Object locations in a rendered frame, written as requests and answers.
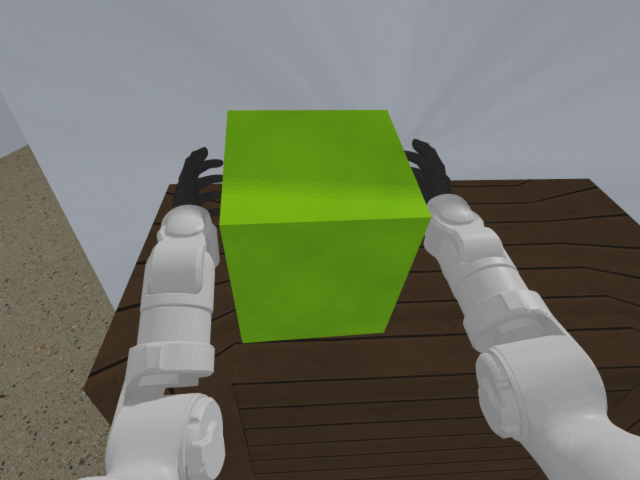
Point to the pedestal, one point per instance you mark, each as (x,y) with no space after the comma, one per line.
(404,404)

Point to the left robot upper arm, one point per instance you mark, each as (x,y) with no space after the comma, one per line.
(166,437)

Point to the left robot hand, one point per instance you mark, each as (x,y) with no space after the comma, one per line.
(189,185)

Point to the right robot upper arm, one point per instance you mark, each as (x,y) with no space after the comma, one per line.
(544,393)

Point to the right robot hand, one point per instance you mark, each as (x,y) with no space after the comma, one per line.
(432,176)

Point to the carton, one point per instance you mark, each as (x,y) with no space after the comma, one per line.
(321,219)

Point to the left robot forearm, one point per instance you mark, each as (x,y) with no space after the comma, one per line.
(173,346)

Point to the right robot forearm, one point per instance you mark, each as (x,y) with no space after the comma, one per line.
(498,307)

